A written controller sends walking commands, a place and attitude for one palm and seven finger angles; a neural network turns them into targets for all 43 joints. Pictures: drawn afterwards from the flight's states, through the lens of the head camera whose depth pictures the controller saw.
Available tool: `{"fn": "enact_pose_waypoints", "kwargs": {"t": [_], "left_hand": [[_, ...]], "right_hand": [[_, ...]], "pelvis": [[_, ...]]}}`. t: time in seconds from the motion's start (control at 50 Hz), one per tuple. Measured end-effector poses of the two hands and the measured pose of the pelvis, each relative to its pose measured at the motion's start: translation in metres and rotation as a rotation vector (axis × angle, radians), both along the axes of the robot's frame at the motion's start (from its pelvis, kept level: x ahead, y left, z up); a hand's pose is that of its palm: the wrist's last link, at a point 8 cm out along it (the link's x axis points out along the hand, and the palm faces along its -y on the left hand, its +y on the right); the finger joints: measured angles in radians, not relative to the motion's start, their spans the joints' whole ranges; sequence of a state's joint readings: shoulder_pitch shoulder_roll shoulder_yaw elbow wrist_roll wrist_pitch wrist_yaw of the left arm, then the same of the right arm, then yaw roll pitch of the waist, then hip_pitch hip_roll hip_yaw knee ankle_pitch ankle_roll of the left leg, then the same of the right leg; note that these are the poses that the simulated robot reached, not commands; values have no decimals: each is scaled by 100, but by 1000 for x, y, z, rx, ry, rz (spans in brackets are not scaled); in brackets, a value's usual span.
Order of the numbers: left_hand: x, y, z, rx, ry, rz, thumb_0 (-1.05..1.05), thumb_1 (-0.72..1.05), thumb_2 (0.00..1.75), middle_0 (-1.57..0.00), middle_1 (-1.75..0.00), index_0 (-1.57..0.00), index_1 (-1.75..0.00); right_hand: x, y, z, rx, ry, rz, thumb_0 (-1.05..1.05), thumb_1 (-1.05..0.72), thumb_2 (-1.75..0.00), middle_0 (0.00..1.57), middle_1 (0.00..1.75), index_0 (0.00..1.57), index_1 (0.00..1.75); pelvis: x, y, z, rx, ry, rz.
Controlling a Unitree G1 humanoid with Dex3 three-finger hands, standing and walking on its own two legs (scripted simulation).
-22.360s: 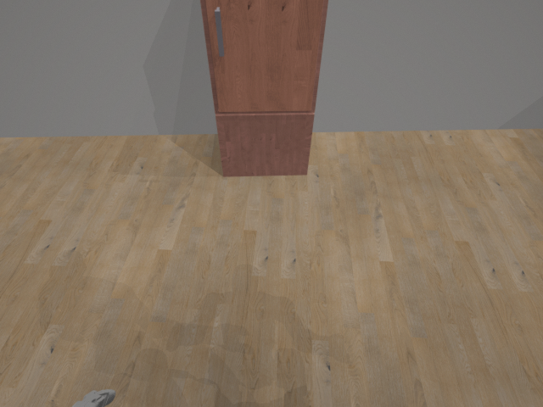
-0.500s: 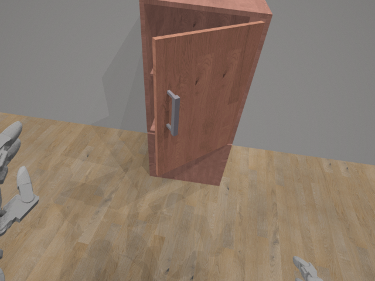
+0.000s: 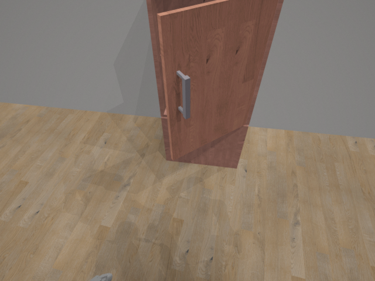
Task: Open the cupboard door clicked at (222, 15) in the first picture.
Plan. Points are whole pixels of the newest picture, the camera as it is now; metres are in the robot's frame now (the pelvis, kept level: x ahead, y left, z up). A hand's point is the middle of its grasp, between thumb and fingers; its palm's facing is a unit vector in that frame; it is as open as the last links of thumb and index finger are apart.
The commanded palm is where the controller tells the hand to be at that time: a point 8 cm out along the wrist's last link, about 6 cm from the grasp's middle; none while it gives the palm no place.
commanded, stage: let the arm hang, fingers relaxed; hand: left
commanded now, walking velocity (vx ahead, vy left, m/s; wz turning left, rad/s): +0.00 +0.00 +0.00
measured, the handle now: (183, 95) +0.65 +0.04 +0.02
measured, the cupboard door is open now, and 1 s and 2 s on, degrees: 41 41 41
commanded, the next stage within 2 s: look to check the result in 0.84 s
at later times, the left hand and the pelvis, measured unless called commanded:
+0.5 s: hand out of the picture -0.02 +0.22 -0.15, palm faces +0.01 -0.97 -0.25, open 7.3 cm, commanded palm none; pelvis -0.02 +0.02 +0.02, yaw +0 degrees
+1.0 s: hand out of the picture +0.02 +0.23 -0.14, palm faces -0.01 -0.96 -0.26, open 7.4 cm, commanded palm none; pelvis -0.01 +0.02 +0.03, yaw +0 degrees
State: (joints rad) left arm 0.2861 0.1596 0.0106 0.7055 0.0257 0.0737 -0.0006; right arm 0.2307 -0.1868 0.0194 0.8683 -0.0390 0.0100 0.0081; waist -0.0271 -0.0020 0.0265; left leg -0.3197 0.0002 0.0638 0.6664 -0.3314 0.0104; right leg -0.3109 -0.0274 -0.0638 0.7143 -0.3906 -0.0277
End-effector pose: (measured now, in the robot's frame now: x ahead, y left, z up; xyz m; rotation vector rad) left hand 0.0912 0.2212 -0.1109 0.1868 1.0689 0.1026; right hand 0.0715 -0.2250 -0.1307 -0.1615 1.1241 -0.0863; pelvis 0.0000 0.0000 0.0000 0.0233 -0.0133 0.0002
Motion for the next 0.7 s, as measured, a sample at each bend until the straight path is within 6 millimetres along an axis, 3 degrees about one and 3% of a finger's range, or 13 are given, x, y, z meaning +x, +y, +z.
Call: {"fn": "enact_pose_waypoints", "kwargs": {"t": [0.02, 0.14, 0.22, 0.28, 0.4, 0.7], "left_hand": [[-18, -7, -7, -29, 51, 32, 1, 92, 90, -20, -29, -20, -30], [-85, 16, -12, 8, 229, 102, -3, 101, 90, -21, -30, -21, -30], [-116, 29, -7, 32, 328, 109, -2, 97, 90, -20, -30, -21, -30], [-128, 36, -4, 44, 367, 112, -1, 95, 90, -20, -30, -21, -30], [-128, 44, -1, 55, 366, 108, 1, 92, 90, -20, -29, -20, -30], [-80, 45, -1, 41, 247, 60, 1, 91, 90, -20, -29, -20, -30]], "right_hand": [[-8, 1, 1, -1, 34, -7, 1, -91, -90, 20, 30, 20, 30], [-47, -11, 11, -54, 187, -35, 0, -93, -90, 20, 30, 20, 30], [-64, -12, 11, -59, 236, -49, 0, -93, -90, 20, 30, 20, 30], [-71, -8, 10, -52, 253, -56, 0, -92, -90, 20, 30, 20, 30], [-78, 2, 7, -32, 260, -61, 0, -91, -90, 20, 30, 20, 30], [-77, 13, 8, -18, 232, -82, 0, -91, -90, 20, 30, 20, 30]], "pelvis": [[-1, -1, 3, -3, -1, 2], [-9, -2, 15, -21, -6, 12], [-13, 3, 20, -29, -10, 11], [-15, 7, 22, -30, -13, 9], [-19, 13, 24, -27, -21, 4], [-19, 21, 25, -21, -28, -4]]}}
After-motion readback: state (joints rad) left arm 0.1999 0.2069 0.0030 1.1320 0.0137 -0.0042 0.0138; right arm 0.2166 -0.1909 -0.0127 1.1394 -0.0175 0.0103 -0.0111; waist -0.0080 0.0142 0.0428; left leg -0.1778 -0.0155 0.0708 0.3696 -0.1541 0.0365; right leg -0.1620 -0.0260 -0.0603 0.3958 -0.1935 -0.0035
